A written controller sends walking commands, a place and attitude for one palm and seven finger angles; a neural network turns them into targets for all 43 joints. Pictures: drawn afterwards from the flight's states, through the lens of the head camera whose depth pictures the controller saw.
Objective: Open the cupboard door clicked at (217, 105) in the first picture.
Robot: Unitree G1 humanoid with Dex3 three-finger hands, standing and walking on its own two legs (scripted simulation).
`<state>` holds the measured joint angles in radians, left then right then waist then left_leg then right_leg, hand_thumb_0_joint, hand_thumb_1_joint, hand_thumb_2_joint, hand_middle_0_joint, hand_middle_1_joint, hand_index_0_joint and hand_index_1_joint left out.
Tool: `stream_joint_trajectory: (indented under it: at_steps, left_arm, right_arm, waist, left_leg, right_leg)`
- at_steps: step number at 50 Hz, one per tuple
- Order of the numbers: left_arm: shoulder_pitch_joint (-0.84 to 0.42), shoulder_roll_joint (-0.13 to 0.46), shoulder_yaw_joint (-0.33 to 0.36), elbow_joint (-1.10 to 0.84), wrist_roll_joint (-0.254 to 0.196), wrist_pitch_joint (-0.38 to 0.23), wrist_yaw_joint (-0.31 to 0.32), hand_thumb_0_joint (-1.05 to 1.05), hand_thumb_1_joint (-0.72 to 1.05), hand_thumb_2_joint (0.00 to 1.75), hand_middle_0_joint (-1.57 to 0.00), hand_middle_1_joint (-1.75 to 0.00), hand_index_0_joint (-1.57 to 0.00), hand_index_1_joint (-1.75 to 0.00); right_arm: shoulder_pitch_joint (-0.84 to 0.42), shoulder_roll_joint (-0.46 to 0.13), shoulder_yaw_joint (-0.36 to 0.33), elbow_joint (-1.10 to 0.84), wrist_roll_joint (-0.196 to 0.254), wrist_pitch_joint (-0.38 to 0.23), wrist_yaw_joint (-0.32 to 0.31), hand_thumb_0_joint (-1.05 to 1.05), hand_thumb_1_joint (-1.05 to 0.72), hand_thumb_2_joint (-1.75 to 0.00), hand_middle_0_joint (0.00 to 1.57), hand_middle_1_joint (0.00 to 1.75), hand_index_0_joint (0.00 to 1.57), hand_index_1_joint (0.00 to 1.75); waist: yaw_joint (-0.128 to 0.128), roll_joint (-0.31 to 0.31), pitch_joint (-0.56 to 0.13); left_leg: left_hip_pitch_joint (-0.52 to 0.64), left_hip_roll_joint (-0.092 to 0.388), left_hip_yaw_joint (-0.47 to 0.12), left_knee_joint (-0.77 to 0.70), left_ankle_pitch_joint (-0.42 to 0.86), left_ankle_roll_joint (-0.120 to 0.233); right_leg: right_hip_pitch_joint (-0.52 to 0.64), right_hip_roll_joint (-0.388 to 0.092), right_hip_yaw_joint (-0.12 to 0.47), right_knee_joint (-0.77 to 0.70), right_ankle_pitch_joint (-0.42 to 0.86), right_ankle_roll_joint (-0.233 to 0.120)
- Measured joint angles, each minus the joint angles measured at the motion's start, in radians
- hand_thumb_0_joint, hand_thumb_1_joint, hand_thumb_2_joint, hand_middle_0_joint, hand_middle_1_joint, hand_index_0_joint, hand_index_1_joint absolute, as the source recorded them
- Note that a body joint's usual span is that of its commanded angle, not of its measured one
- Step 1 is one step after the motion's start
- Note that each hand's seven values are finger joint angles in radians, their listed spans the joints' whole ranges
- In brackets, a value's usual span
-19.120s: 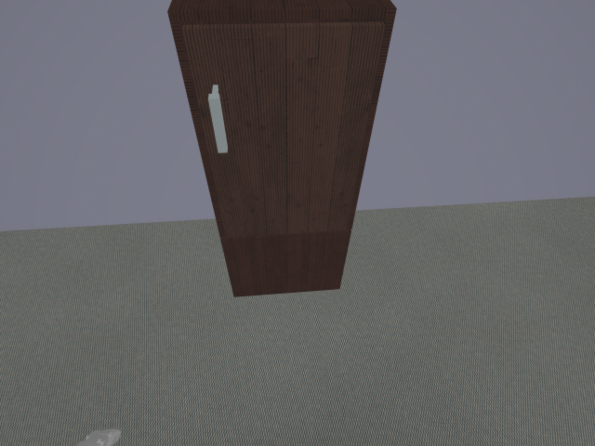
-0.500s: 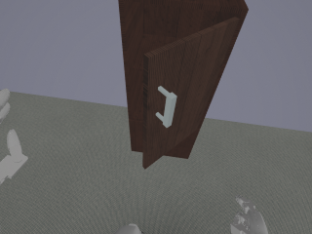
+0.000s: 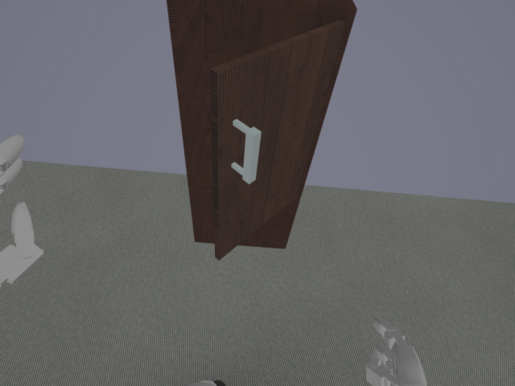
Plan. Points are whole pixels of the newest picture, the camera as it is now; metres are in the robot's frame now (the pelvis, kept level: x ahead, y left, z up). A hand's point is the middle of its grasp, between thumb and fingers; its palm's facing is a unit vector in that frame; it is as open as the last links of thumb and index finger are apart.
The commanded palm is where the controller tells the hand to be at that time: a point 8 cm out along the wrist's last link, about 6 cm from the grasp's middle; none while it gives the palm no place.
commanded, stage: stop stepping back and stand still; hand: left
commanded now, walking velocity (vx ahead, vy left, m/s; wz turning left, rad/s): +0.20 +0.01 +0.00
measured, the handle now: (244, 152) +0.53 +0.07 +0.06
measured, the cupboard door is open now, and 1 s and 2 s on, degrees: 48 48 48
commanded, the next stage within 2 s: let the arm hang, fingers relaxed in 1.02 s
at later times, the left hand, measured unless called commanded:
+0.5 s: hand out of the picture +0.12 +0.28 +0.17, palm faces +0.44 -0.78 -0.45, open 7.4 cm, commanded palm +0.06 +0.31 +0.19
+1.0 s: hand out of the picture +0.12 +0.27 +0.17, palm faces +0.45 -0.76 -0.46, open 7.4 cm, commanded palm +0.06 +0.31 +0.19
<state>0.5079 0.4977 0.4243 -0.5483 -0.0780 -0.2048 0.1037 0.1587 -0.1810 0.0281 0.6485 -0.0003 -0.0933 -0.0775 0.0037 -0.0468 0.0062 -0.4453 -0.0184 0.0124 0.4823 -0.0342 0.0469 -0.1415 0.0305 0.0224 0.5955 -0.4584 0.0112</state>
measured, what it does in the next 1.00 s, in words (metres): steps on the spot: left foot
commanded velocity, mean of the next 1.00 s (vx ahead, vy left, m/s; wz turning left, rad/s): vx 0.09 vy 0.00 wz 0.00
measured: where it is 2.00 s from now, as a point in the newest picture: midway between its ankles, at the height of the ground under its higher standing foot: outside the picture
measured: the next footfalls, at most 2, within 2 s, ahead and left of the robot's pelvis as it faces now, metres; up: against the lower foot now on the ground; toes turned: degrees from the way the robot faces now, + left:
left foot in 0.30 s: -0.01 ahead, +0.12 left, +0.00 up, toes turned +5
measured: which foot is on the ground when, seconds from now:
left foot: down 0.00-0.10, up 0.12-0.28, down 0.30-1.00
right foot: down 0.00-1.00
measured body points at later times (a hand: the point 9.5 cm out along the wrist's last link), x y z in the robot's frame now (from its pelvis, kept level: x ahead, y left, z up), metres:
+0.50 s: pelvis -0.07 +0.01 +0.01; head -0.08 +0.02 +0.46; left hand +0.09 +0.31 +0.20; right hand +0.10 -0.21 -0.06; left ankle -0.04 +0.12 -0.73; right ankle -0.06 -0.11 -0.73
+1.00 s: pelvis -0.06 +0.00 +0.01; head -0.05 +0.00 +0.46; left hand +0.09 +0.31 +0.20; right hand +0.11 -0.22 -0.07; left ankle -0.05 +0.11 -0.73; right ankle -0.06 -0.11 -0.73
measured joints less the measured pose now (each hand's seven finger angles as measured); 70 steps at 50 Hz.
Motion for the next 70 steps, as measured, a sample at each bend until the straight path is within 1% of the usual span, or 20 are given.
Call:
stream_joint_trajectory:
  at_steps: [2, 4, 6, 7, 10, 11, 13, 15, 19, 24, 30, 35, 40, 44, 51, 56, 58, 62, 65, 70]
  left_arm:
    - [0.003, 0.001, 0.013, 0.023, -0.002, 0.011, 0.004, 0.02, 0.89, 0.90, -0.21, -0.30, -0.21, -0.30]
    - [0.040, 0.004, 0.024, 0.021, -0.005, 0.025, 0.012, 0.02, 0.89, 0.90, -0.21, -0.30, -0.21, -0.30]
    - [0.093, 0.004, 0.025, 0.001, -0.003, 0.033, 0.015, 0.02, 0.89, 0.90, -0.21, -0.30, -0.21, -0.30]
    - [0.124, 0.004, 0.021, -0.015, -0.001, 0.035, 0.014, 0.02, 0.89, 0.90, -0.21, -0.30, -0.21, -0.30]
    - [0.178, -0.020, 0.005, -0.035, 0.017, 0.027, 0.017, 0.02, 0.89, 0.90, -0.21, -0.30, -0.21, -0.30]
    - [0.167, -0.034, -0.002, -0.022, 0.025, 0.022, 0.022, 0.02, 0.89, 0.90, -0.21, -0.30, -0.21, -0.30]
    - [0.114, -0.067, -0.015, 0.025, 0.041, 0.011, 0.035, 0.02, 0.89, 0.90, -0.21, -0.30, -0.21, -0.30]
    - [0.050, -0.106, -0.027, 0.072, 0.050, 0.008, 0.048, 0.02, 0.89, 0.90, -0.21, -0.30, -0.21, -0.30]
    - [-0.019, -0.136, -0.025, 0.129, 0.051, 0.020, 0.053, 0.02, 0.89, 0.90, -0.21, -0.30, -0.21, -0.30]
    - [0.023, -0.089, -0.025, 0.088, 0.048, 0.013, 0.037, 0.02, 0.89, 0.90, -0.20, -0.30, -0.21, -0.30]
    - [0.047, -0.072, -0.022, 0.087, 0.053, 0.008, 0.037, 0.02, 0.89, 0.90, -0.21, -0.30, -0.21, -0.30]
    - [0.040, -0.110, -0.039, 0.087, 0.045, 0.020, 0.043, 0.02, 0.89, 0.90, -0.21, -0.30, -0.21, -0.30]
    - [0.003, -0.144, -0.050, 0.115, 0.044, 0.021, 0.046, 0.02, 0.89, 0.90, -0.21, -0.30, -0.21, -0.30]
    - [-0.002, -0.128, -0.031, 0.129, 0.054, 0.016, 0.047, 0.02, 0.89, 0.90, -0.21, -0.30, -0.21, -0.30]
    - [0.044, -0.097, -0.029, 0.091, 0.044, -0.019, 0.036, 0.02, 0.89, 0.90, -0.21, -0.30, -0.21, -0.30]
    - [0.081, -0.088, -0.037, 0.091, 0.035, -0.016, 0.026, 0.02, 0.89, 0.90, -0.21, -0.30, -0.21, -0.30]
    - [0.002, -0.074, -0.102, 0.238, 0.067, -0.013, -0.013, 0.01, 0.89, 0.90, -0.20, -0.30, -0.21, -0.30]
    - [-0.208, -0.132, -0.274, 0.752, 0.101, 0.148, -0.082, 0.01, 0.90, 0.90, -0.20, -0.30, -0.20, -0.30]
    - [-0.275, -0.192, -0.354, 1.084, 0.109, 0.224, -0.100, 0.01, 0.91, 0.90, -0.19, -0.30, -0.20, -0.30]
    - [-0.279, -0.299, -0.442, 1.424, 0.098, 0.257, -0.109, 0.02, 0.91, 0.90, -0.19, -0.30, -0.20, -0.30]
  right_arm:
    - [0.007, -0.002, -0.006, -0.015, -0.010, -0.014, 0.005, 0.02, -0.90, -0.90, 0.20, 0.30, 0.21, 0.30]
    - [0.025, -0.005, -0.009, -0.037, -0.013, -0.021, 0.011, 0.02, -0.90, -0.90, 0.20, 0.30, 0.21, 0.30]
    - [0.045, -0.015, -0.014, -0.056, -0.013, -0.016, 0.016, 0.01, -0.90, -0.90, 0.20, 0.30, 0.21, 0.30]
    - [0.058, -0.021, -0.017, -0.054, -0.012, -0.011, 0.018, 0.01, -0.90, -0.90, 0.20, 0.30, 0.21, 0.30]
    - [0.107, -0.035, -0.029, -0.008, -0.016, -0.001, 0.010, 0.01, -0.90, -0.90, 0.20, 0.30, 0.20, 0.30]
    - [0.124, -0.039, -0.031, 0.009, -0.015, -0.003, 0.003, 0.01, -0.90, -0.90, 0.20, 0.30, 0.20, 0.30]
    - [0.152, -0.051, -0.034, 0.037, -0.011, -0.016, -0.011, 0.01, -0.90, -0.90, 0.20, 0.30, 0.20, 0.30]
    - [0.170, -0.076, -0.040, 0.048, -0.005, -0.037, -0.022, 0.02, -0.90, -0.90, 0.20, 0.30, 0.20, 0.30]
    - [0.120, -0.061, -0.038, 0.061, 0.003, -0.044, -0.020, 0.02, -0.90, -0.90, 0.20, 0.30, 0.20, 0.30]
    - [0.074, -0.005, -0.006, -0.001, -0.005, -0.072, -0.001, 0.02, -0.90, -0.90, 0.20, 0.30, 0.20, 0.30]
    - [0.062, 0.036, 0.022, -0.028, -0.011, -0.055, 0.009, 0.01, -0.90, -0.90, 0.20, 0.30, 0.21, 0.30]
    - [0.072, 0.003, 0.008, 0.003, -0.013, -0.039, 0.011, 0.01, -0.90, -0.90, 0.20, 0.30, 0.21, 0.30]
    - [0.085, -0.035, -0.014, 0.040, -0.006, -0.029, -0.002, 0.02, -0.90, -0.90, 0.20, 0.30, 0.21, 0.30]
    - [0.088, -0.033, -0.016, 0.018, -0.005, -0.047, -0.006, 0.02, -0.90, -0.90, 0.20, 0.30, 0.21, 0.30]
    - [0.058, -0.027, -0.016, -0.016, -0.002, -0.057, 0.014, 0.02, -0.90, -0.90, 0.20, 0.30, 0.20, 0.30]
    - [0.044, -0.030, -0.022, -0.023, 0.000, -0.041, 0.010, 0.01, -0.90, -0.90, 0.20, 0.30, 0.20, 0.30]
    - [0.032, -0.061, -0.037, 0.027, 0.005, -0.061, 0.048, 0.01, -0.90, -0.90, 0.20, 0.30, 0.20, 0.30]
    - [-0.023, -0.127, -0.041, 0.150, -0.008, 0.026, 0.083, 0.01, -0.90, -0.90, 0.20, 0.30, 0.20, 0.30]
    - [-0.034, -0.125, -0.035, 0.204, -0.018, 0.070, 0.089, 0.01, -0.90, -0.90, 0.20, 0.30, 0.20, 0.30]
    - [0.000, -0.094, -0.023, 0.286, -0.027, 0.108, 0.082, 0.01, -0.91, -0.90, 0.20, 0.30, 0.20, 0.30]
  waist:
    - [-0.018, 0.001, 0.010]
    - [-0.040, 0.006, 0.010]
    - [-0.060, 0.016, 0.013]
    - [-0.056, 0.015, 0.007]
    - [-0.007, -0.003, -0.043]
    - [0.005, -0.006, -0.057]
    - [0.017, -0.002, -0.074]
    - [0.014, 0.037, -0.077]
    - [0.008, 0.020, -0.027]
    - [-0.012, 0.007, -0.003]
    - [-0.010, 0.036, -0.014]
    - [0.020, 0.058, -0.021]
    - [0.024, 0.044, -0.007]
    - [0.012, 0.023, 0.003]
    - [-0.012, 0.047, 0.021]
    - [-0.012, 0.059, 0.020]
    - [-0.002, 0.083, 0.001]
    - [0.007, 0.128, -0.027]
    - [-0.010, 0.111, -0.012]
    - [-0.026, 0.053, 0.042]
  left_leg:
    - [0.020, 0.000, -0.002, -0.062, 0.033, 0.000]
    - [0.029, -0.001, -0.014, -0.110, 0.051, -0.015]
    - [0.002, -0.005, -0.029, -0.076, -0.042, -0.035]
    - [-0.024, -0.010, -0.036, 0.010, -0.122, -0.051]
    - [-0.067, -0.017, -0.035, 0.313, -0.238, -0.070]
    - [-0.045, -0.008, -0.028, 0.329, -0.257, -0.067]
    - [0.045, 0.015, -0.019, 0.234, -0.265, -0.052]
    - [0.151, 0.048, -0.035, 0.081, -0.232, -0.040]
    - [0.189, 0.018, -0.016, 0.038, -0.214, -0.042]
    - [0.199, 0.007, 0.005, -0.002, -0.172, -0.035]
    - [0.170, 0.026, -0.017, 0.007, -0.197, -0.043]
    - [0.114, 0.032, -0.016, 0.165, -0.291, -0.035]
    - [0.182, 0.017, 0.000, 0.090, -0.222, -0.026]
    - [0.208, 0.001, 0.013, 0.032, -0.212, -0.026]
    - [0.197, 0.025, 0.005, 0.000, -0.190, -0.038]
    - [0.198, 0.028, 0.007, -0.019, -0.182, -0.040]
    - [0.158, 0.019, -0.006, 0.012, -0.184, -0.037]
    - [0.112, -0.004, -0.017, 0.070, -0.202, -0.026]
    - [0.118, -0.009, -0.017, 0.078, -0.205, -0.029]
    - [0.158, -0.002, -0.020, 0.038, -0.183, -0.038]
  right_leg:
    - [-0.045, 0.016, 0.008, 0.059, -0.065, -0.013]
    - [-0.048, 0.027, -0.020, 0.000, -0.068, -0.029]
    - [-0.038, 0.028, -0.047, -0.076, 0.045, -0.049]
    - [-0.039, 0.023, -0.052, -0.090, 0.101, -0.056]
    - [-0.054, 0.006, -0.034, -0.109, 0.165, -0.059]
    - [-0.053, 0.002, -0.032, -0.118, 0.165, -0.053]
    - [-0.051, -0.005, -0.041, -0.123, 0.163, -0.042]
    - [-0.056, 0.003, -0.070, -0.104, 0.152, -0.033]
    - [-0.047, -0.034, -0.061, -0.088, 0.160, -0.016]
    - [-0.065, -0.045, -0.040, -0.079, 0.177, -0.007]
    - [-0.072, -0.023, -0.059, -0.104, 0.165, -0.030]
    - [-0.086, -0.010, -0.070, -0.082, 0.195, -0.042]
    - [-0.067, -0.029, -0.074, -0.039, 0.150, -0.022]
    - [-0.062, -0.044, -0.061, -0.057, 0.157, -0.018]
    - [-0.052, -0.019, -0.068, -0.137, 0.202, -0.028]
    - [-0.050, -0.015, -0.065, -0.160, 0.215, -0.029]
    - [-0.084, -0.024, -0.080, -0.126, 0.204, -0.028]
    - [-0.139, -0.050, -0.093, -0.036, 0.160, -0.023]
    - [-0.140, -0.055, -0.092, -0.010, 0.148, -0.028]
    - [-0.102, -0.046, -0.095, -0.048, 0.169, -0.033]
